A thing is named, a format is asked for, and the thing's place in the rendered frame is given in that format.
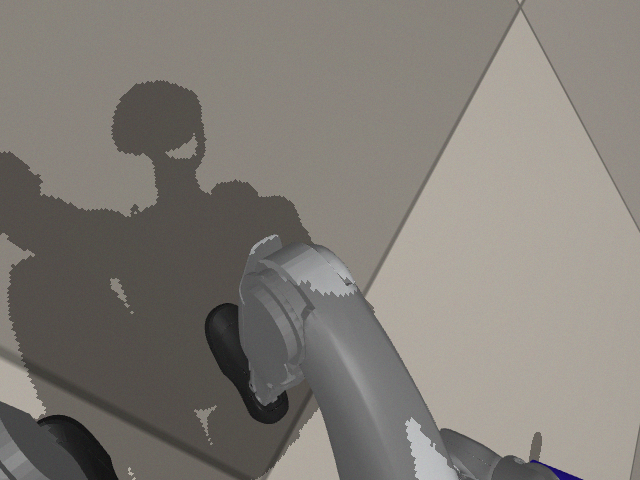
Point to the right robot hand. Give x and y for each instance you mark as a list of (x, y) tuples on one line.
[(471, 459)]

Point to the left robot foot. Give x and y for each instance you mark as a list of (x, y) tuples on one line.
[(92, 458)]

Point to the right robot foot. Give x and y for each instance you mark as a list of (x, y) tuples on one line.
[(222, 334)]

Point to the right robot arm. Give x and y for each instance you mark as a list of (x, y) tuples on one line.
[(513, 468)]

